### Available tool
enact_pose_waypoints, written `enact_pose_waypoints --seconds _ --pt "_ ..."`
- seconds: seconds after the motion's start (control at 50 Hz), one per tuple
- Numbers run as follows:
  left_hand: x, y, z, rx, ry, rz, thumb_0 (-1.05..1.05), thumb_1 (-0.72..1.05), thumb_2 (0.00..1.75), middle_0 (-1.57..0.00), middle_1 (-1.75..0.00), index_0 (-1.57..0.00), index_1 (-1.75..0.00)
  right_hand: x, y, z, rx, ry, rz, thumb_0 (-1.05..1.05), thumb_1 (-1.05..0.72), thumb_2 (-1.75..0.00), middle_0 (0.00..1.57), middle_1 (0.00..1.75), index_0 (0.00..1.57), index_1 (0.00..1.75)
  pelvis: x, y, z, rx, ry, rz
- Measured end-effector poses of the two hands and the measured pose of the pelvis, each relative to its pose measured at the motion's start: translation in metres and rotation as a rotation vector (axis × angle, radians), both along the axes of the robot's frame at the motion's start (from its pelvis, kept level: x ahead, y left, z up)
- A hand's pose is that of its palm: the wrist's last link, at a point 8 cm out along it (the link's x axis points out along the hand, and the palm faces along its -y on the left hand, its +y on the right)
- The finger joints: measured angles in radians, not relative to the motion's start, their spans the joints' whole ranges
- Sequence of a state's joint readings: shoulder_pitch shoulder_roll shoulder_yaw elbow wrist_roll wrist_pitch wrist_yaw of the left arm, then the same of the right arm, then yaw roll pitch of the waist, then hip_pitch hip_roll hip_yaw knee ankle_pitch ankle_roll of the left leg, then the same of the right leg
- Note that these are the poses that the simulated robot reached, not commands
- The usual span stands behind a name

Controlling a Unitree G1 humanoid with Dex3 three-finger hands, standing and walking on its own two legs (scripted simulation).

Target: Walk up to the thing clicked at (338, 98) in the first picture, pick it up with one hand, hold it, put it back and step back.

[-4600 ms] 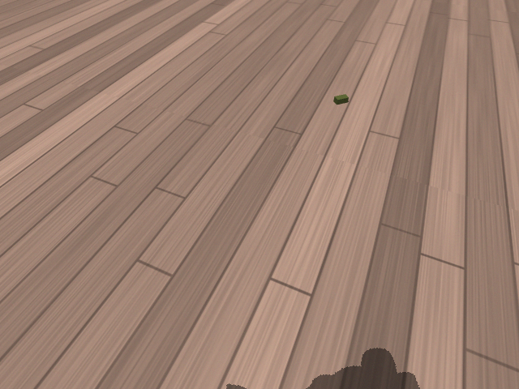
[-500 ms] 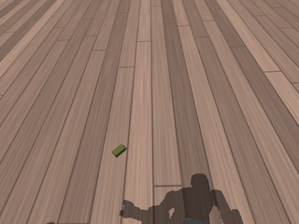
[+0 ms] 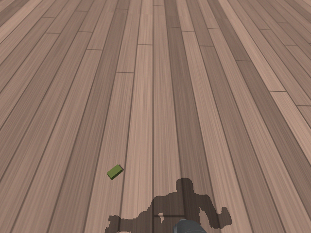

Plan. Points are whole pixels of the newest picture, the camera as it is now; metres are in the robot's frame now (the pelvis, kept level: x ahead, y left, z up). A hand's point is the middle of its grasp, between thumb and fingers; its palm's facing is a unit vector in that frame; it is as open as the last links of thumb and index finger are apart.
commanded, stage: walk up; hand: left
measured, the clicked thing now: (114, 172) +0.57 +0.22 -0.74
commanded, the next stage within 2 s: stand in 1.26 s
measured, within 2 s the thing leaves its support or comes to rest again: neither
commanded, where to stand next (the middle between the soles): +0.14 -0.01 m, yaw +0 degrees
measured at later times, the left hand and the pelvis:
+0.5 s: hand out of the picture +0.15 +0.23 -0.14, palm faces -0.03 -0.94 -0.34, open 7.4 cm; pelvis +0.03 -0.02 +0.01, yaw -1 degrees
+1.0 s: hand out of the picture +0.10 +0.24 -0.14, palm faces -0.01 -0.95 -0.33, open 7.4 cm; pelvis +0.03 -0.01 +0.02, yaw +0 degrees
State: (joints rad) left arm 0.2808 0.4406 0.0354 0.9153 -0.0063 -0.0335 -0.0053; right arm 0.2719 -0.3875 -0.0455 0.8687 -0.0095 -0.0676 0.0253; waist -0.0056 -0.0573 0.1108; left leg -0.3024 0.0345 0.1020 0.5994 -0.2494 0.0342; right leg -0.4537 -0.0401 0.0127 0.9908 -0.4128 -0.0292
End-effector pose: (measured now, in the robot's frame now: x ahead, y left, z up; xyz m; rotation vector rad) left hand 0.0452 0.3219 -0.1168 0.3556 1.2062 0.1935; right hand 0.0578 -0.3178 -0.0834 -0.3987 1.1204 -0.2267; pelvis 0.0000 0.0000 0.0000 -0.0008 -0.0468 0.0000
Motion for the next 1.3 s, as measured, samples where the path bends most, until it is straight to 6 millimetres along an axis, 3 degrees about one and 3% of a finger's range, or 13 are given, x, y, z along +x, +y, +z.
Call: enact_pose_waypoints --seconds 0.24,0.48,0.72,0.98,1.3 --pt "0.057 -0.027 -0.001 0.016 -0.025 -0.02 0.0 0.91 0.89 -0.2 -0.3 -0.2 -0.3 0.036 0.003 -0.042 0.085 0.031 -0.042 0.01 -0.91 -0.9 0.21 0.3 0.21 0.3 0.019 -0.013 -0.011 0.004 -0.001 -0.005" --pt "0.094 -0.046 0.016 -0.03 -0.08 -0.026 0.0 0.91 0.89 -0.2 -0.3 -0.2 -0.3 0.046 0.006 -0.03 0.11 0.066 -0.033 0.01 -0.91 -0.9 0.21 0.3 0.21 0.3 0.025 -0.016 0.008 0.012 0.002 -0.01" --pt "0.077 -0.046 0.016 -0.049 -0.021 0.015 0.0 0.91 0.89 -0.2 -0.3 -0.2 -0.3 0.047 -0.005 -0.013 0.074 0.078 -0.051 0.01 -0.91 -0.9 0.2 0.3 0.21 0.3 0.027 -0.017 0.018 0.006 -0.002 -0.009" --pt "0.046 -0.04 0.013 -0.045 0.059 0.06 0.0 0.91 0.89 -0.2 -0.3 -0.2 -0.3 0.046 0.006 -0.017 0.096 0.107 -0.052 0.01 -0.91 -0.9 0.2 0.3 0.21 0.3 0.031 -0.014 0.02 0.003 0.002 -0.006" --pt "0.057 -0.039 0.017 -0.035 0.035 0.054 0.0 0.91 0.89 -0.2 -0.3 -0.2 -0.3 0.059 0.013 -0.019 0.113 0.085 -0.045 0.01 -0.91 -0.9 0.21 0.3 0.21 0.3 0.038 -0.013 0.021 0.005 0.007 0.001"
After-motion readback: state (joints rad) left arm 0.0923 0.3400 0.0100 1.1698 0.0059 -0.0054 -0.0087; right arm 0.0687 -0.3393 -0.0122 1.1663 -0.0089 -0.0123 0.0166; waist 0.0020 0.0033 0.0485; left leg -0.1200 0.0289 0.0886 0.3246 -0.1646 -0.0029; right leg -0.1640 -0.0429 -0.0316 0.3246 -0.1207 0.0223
